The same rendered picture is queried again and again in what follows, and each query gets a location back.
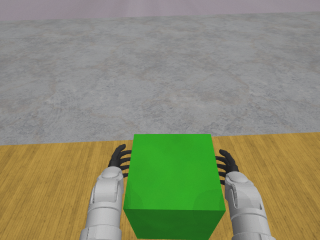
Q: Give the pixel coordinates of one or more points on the carton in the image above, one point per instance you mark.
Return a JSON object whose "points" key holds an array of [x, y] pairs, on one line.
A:
{"points": [[173, 189]]}

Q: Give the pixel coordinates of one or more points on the left robot forearm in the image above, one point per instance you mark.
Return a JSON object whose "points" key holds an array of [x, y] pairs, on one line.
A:
{"points": [[105, 207]]}

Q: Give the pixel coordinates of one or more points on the robot right hand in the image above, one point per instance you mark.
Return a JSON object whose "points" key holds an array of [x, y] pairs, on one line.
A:
{"points": [[230, 164]]}

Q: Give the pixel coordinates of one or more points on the robot left hand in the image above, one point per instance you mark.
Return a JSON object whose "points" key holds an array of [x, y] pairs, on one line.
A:
{"points": [[116, 161]]}

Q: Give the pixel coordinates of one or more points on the right robot forearm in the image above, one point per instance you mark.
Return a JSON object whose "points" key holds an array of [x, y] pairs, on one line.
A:
{"points": [[246, 208]]}

